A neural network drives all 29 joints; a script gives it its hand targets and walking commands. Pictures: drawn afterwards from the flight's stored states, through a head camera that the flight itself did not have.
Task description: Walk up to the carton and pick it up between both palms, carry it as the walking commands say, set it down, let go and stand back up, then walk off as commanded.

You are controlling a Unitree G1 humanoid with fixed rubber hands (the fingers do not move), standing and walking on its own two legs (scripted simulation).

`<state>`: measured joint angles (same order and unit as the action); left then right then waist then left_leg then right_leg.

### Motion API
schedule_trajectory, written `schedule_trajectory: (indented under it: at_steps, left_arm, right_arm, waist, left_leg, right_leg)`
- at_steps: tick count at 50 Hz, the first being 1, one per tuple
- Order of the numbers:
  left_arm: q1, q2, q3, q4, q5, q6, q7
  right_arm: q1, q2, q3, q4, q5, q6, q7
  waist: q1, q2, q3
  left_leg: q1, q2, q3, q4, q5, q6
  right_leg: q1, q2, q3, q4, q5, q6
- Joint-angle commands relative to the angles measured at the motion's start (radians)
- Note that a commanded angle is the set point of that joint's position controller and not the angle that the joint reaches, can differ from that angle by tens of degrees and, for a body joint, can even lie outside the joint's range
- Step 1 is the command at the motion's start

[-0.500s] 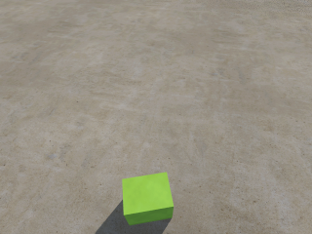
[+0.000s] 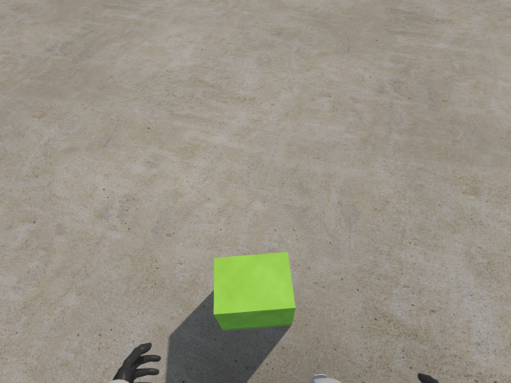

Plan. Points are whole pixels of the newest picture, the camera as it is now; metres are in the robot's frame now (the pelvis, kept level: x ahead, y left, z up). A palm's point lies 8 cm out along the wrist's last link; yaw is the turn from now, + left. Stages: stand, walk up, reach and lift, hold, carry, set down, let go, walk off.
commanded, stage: reach and lift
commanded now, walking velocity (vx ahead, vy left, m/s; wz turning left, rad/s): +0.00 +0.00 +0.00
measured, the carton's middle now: (254, 292) +0.47 +0.04 -0.64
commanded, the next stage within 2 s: none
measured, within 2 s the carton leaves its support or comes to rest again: neither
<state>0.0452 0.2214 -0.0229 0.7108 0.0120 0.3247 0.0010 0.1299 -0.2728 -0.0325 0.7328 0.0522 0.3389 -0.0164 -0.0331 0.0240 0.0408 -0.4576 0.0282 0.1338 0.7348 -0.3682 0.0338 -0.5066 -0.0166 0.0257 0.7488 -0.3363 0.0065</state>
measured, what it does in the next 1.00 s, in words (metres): lowers itself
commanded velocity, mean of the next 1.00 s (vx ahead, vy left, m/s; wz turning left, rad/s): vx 0.00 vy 0.00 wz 0.00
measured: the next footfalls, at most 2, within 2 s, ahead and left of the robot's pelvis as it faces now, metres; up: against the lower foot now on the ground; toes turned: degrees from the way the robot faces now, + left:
none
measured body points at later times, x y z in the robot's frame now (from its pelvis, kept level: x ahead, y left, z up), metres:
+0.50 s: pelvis -0.01 +0.00 -0.04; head +0.12 +0.01 +0.40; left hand +0.20 +0.25 -0.15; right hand +0.19 -0.22 -0.16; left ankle +0.01 +0.10 -0.71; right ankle +0.03 -0.13 -0.71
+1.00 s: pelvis -0.06 -0.01 -0.07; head +0.15 +0.01 +0.33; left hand +0.30 +0.25 -0.17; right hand +0.31 -0.19 -0.18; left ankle +0.01 +0.10 -0.71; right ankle +0.03 -0.13 -0.71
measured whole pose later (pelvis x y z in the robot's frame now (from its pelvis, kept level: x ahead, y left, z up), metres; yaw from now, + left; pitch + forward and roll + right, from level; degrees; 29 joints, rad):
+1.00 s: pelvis -0.06 -0.01 -0.07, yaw +5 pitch +24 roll -1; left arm -0.60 0.30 0.14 0.69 -0.03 0.41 -0.04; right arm -0.51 -0.17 -0.18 0.61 0.06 0.43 -0.03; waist -0.02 0.00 0.04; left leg -1.15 0.01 0.03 1.09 -0.37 0.03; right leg -1.14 -0.03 -0.02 1.07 -0.35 0.01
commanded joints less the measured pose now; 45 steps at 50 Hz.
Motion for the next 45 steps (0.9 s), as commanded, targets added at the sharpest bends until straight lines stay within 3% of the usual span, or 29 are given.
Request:
schedule_trajectory:
  at_steps: [1,3,5,7,8,9,10,11,13,15,16,17,18,19,20,22,23,24,25,27,30,33,34,36,38,40,41,43,45]
  left_arm:
    - [0.061,0.243,0.08,-0.146,0.035,0.195,-0.04]
    - [0.139,0.194,0.03,-0.147,0.025,0.258,-0.053]
    - [0.128,0.174,0.021,-0.241,0.05,0.277,-0.06]
    - [0.064,0.194,0.048,-0.347,0.076,0.235,-0.076]
    - [0.004,0.164,0.008,-0.389,0.064,0.203,-0.084]
    - [-0.001,0.155,0.009,-0.354,0.07,0.192,-0.083]
    - [-0.058,0.156,0.016,-0.404,0.065,0.167,-0.089]
    - [-0.11,0.173,0.043,-0.449,0.073,0.134,-0.082]
    - [-0.039,0.145,0.064,-0.459,0.065,0.089,-0.081]
    - [-0.054,0.182,0.106,-0.45,0.083,0.053,-0.078]
    - [-0.042,0.186,0.135,-0.445,0.095,0.041,-0.073]
    - [-0.07,0.183,0.127,-0.493,0.074,0.021,-0.077]
    - [-0.002,0.188,0.131,-0.435,0.086,0.026,-0.066]
    - [0.025,0.149,0.116,-0.411,0.069,0.037,-0.071]
    - [0.003,0.186,0.136,-0.432,0.07,0.039,-0.069]
    - [0.009,0.167,0.147,-0.427,0.064,0.046,-0.057]
    - [-0.06,0.181,0.144,-0.431,0.056,0.042,-0.047]
    - [-0.052,0.155,0.153,-0.424,0.051,0.044,-0.05]
    - [-0.101,0.152,0.123,-0.414,0.039,0.051,-0.046]
    - [-0.241,0.179,0.143,-0.402,0.014,0.059,-0.052]
    - [-0.31,0.169,0.159,-0.37,0.009,0.078,-0.042]
    - [-0.424,0.185,0.129,-0.363,-0.022,0.087,-0.043]
    - [-0.478,0.188,0.161,-0.35,-0.027,0.084,-0.043]
    - [-0.523,0.193,0.147,-0.295,-0.025,0.092,-0.042]
    - [-0.608,0.228,0.185,-0.304,-0.01,0.087,-0.042]
    - [-0.662,0.227,0.179,-0.234,-0.025,0.092,-0.045]
    - [-0.689,0.221,0.193,-0.226,-0.018,0.094,-0.042]
    - [-0.752,0.234,0.182,-0.218,-0.019,0.095,-0.043]
    - [-0.793,0.258,0.2,-0.241,-0.019,0.082,-0.028]
  right_arm:
    - [-0.018,-0.043,-0.08,-0.197,-0.001,0.188,-0.017]
    - [0.078,0.023,-0.053,-0.156,0.015,0.263,-0.015]
    - [0.092,0.04,-0.074,-0.172,0.012,0.271,-0.008]
    - [0.074,0.069,-0.1,-0.193,-0.031,0.24,-0.005]
    - [0.009,0.056,-0.113,-0.236,-0.036,0.209,-0.006]
    - [0.002,0.078,-0.088,-0.218,-0.023,0.199,-0.004]
    - [-0.072,0.047,-0.139,-0.241,-0.053,0.169,-0.004]
    - [-0.13,0.019,-0.157,-0.29,-0.065,0.131,-0.006]
    - [-0.12,0.022,-0.145,-0.334,-0.067,0.094,0.008]
    - [-0.133,0.019,-0.149,-0.351,-0.071,0.058,0.022]
    - [-0.11,0.087,-0.095,-0.342,-0.01,0.043,0.021]
    - [-0.131,0.068,-0.116,-0.388,-0.012,0.026,0.025]
    - [-0.066,0.029,-0.143,-0.345,-0.042,0.022,0.024]
    - [-0.076,0.043,-0.105,-0.384,-0.015,0.02,0.025]
    - [-0.083,0.039,-0.131,-0.373,-0.024,0.028,0.025]
    - [-0.1,0.019,-0.126,-0.39,-0.015,0.04,0.025]
    - [-0.11,0.001,-0.115,-0.384,-0.03,0.027,0.03]
    - [-0.16,0.004,-0.108,-0.394,-0.003,0.03,0.035]
    - [-0.138,0.014,-0.097,-0.374,0.0,0.039,0.038]
    - [-0.296,0.013,-0.105,-0.42,0.023,0.049,0.033]
    - [-0.357,-0.027,-0.101,-0.39,0.021,0.074,0.037]
    - [-0.434,-0.052,-0.141,-0.388,0.019,0.083,0.026]
    - [-0.474,-0.008,-0.105,-0.392,0.043,0.086,0.027]
    - [-0.507,-0.019,-0.123,-0.346,0.022,0.09,0.026]
    - [-0.566,-0.004,-0.141,-0.342,0.03,0.091,0.014]
    - [-0.641,0.003,-0.152,-0.361,0.018,0.09,0.005]
    - [-0.658,-0.003,-0.146,-0.311,0.019,0.096,0.0]
    - [-0.706,-0.015,-0.183,-0.305,0.005,0.099,-0.01]
    - [-0.731,-0.045,-0.2,-0.324,-0.005,0.083,-0.025]
  waist:
    - [0.0,-0.135,-0.169]
    - [-0.028,-0.11,-0.265]
    - [-0.036,-0.029,-0.249]
    - [-0.026,-0.017,-0.264]
    - [-0.074,0.004,-0.225]
    - [-0.043,0.049,-0.233]
    - [-0.084,0.033,-0.285]
    - [-0.086,0.036,-0.334]
    - [-0.05,0.032,-0.448]
    - [-0.045,-0.03,-0.52]
    - [0.013,0.058,-0.522]
    - [-0.019,0.04,-0.574]
    - [-0.045,0.023,-0.586]
    - [-0.01,0.053,-0.543]
    - [-0.03,0.034,-0.562]
    - [0.019,0.075,-0.595]
    - [-0.02,0.042,-0.547]
    - [0.025,0.088,-0.523]
    - [-0.015,0.044,-0.464]
    - [0.007,0.033,-0.431]
    - [0.005,0.036,-0.421]
    - [-0.039,0.016,-0.514]
    - [0.002,-0.01,-0.535]
    - [-0.008,-0.005,-0.53]
    - [0.013,0.036,-0.545]
    - [-0.013,-0.018,-0.605]
    - [0.02,0.038,-0.622]
    - [-0.003,0.062,-0.651]
    - [-0.001,0.012,-0.735]
  left_leg:
    - [0.128,-0.026,-0.136,-0.019,0.001,0.0]
    - [0.137,-0.024,-0.187,-0.048,0.099,0.008]
    - [0.155,-0.041,-0.178,-0.065,0.167,-0.003]
    - [0.133,-0.058,-0.17,-0.045,0.246,-0.001]
    - [0.128,-0.049,-0.178,-0.036,0.248,0.011]
    - [0.108,-0.047,-0.19,-0.013,0.275,0.008]
    - [0.078,-0.044,-0.191,0.014,0.315,-0.003]
    - [0.088,-0.04,-0.178,0.06,0.351,-0.015]
    - [0.053,-0.042,-0.208,0.092,0.425,-0.011]
    - [-0.048,-0.046,-0.204,0.132,0.452,-0.013]
    - [-0.046,-0.057,-0.186,0.159,0.441,-0.013]
    - [-0.061,-0.048,-0.202,0.171,0.514,-0.012]
    - [-0.026,-0.051,-0.208,0.165,0.517,-0.014]
    - [-0.019,-0.061,-0.192,0.168,0.469,-0.017]
    - [-0.034,-0.058,-0.193,0.154,0.436,-0.011]
    - [-0.052,-0.065,-0.18,0.132,0.391,-0.01]
    - [-0.07,-0.049,-0.197,0.148,0.39,-0.015]
    - [-0.041,-0.054,-0.192,0.147,0.358,-0.016]
    - [-0.07,-0.05,-0.178,0.125,0.25,-0.013]
    - [-0.145,-0.047,-0.17,0.124,0.064,-0.004]
    - [-0.145,-0.029,-0.181,0.123,0.009,-0.012]
    - [-0.124,-0.023,-0.188,0.138,0.052,-0.022]
    - [-0.15,-0.031,-0.177,0.151,0.089,-0.025]
    - [-0.192,-0.026,-0.182,0.163,0.101,-0.024]
    - [-0.205,-0.028,-0.174,0.19,0.102,-0.026]
    - [-0.185,-0.036,-0.167,0.185,0.118,-0.024]
    - [-0.186,-0.044,-0.153,0.193,0.08,-0.033]
    - [-0.168,-0.04,-0.158,0.173,0.058,-0.039]
    - [-0.215,-0.045,-0.142,0.221,0.165,-0.042]
  right_leg:
    - [-0.077,-0.013,0.019,-0.166,-0.045,-0.055]
    - [0.001,0.018,0.014,-0.126,0.128,-0.053]
    - [0.023,0.032,0.002,-0.141,0.221,-0.049]
    - [0.006,0.034,0.007,-0.127,0.274,-0.035]
    - [-0.043,0.044,-0.002,-0.117,0.29,-0.029]
    - [-0.027,0.044,-0.005,-0.089,0.314,-0.038]
    - [-0.067,0.043,0.004,-0.06,0.384,-0.035]
    - [-0.095,0.042,0.001,-0.024,0.397,-0.023]
    - [-0.031,0.048,-0.011,0.044,0.478,-0.019]
    - [-0.039,0.058,-0.011,0.103,0.552,0.005]
    - [-0.051,0.048,0.0,0.115,0.532,0.001]
    - [-0.074,0.049,0.004,0.133,0.589,0.001]
    - [-0.107,0.054,-0.021,0.134,0.571,0.007]
    - [-0.118,0.058,-0.019,0.12,0.494,0.002]
    - [-0.144,0.057,-0.024,0.121,0.46,0.004]
    - [-0.13,0.057,-0.017,0.111,0.373,-0.01]
    - [-0.218,0.07,-0.048,0.146,0.334,0.001]
    - [-0.212,0.063,-0.032,0.118,0.28,-0.015]
    - [-0.211,0.072,-0.052,0.115,0.211,-0.013]
    - [-0.236,0.054,-0.043,0.111,0.046,-0.008]
    - [-0.322,0.047,-0.052,0.138,-0.039,-0.024]
    - [-0.271,0.053,-0.056,0.162,0.008,-0.024]
    - [-0.253,0.046,-0.047,0.156,0.038,-0.021]
    - [-0.313,0.046,-0.052,0.19,0.047,-0.018]
    - [-0.377,0.046,-0.047,0.191,0.026,-0.016]
    - [-0.341,0.045,-0.053,0.175,0.055,-0.005]
    - [-0.341,0.04,-0.061,0.188,0.014,-0.009]
    - [-0.358,0.037,-0.064,0.181,-0.002,-0.006]
    - [-0.371,0.042,-0.056,0.203,0.084,0.001]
